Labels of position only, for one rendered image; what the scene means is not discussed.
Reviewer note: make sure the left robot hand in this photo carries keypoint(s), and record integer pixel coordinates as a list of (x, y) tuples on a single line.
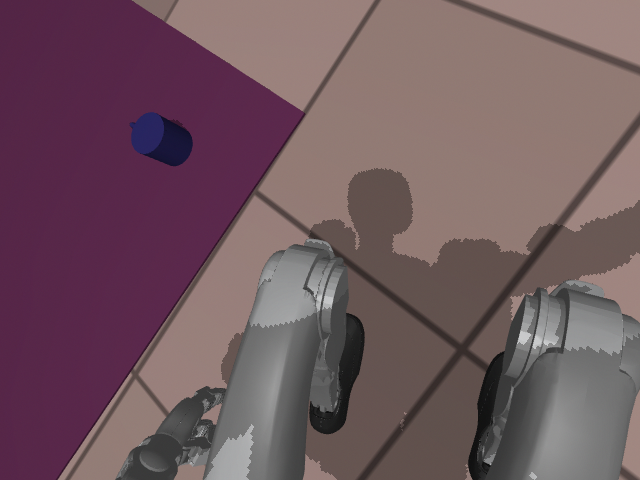
[(185, 425)]

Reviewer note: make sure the left robot foot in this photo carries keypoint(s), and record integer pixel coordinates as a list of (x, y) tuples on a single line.
[(349, 366)]

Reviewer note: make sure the right robot foot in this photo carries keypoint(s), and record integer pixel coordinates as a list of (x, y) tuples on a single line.
[(477, 468)]

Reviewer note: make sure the left robot arm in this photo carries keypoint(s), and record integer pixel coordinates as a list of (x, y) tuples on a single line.
[(156, 458)]

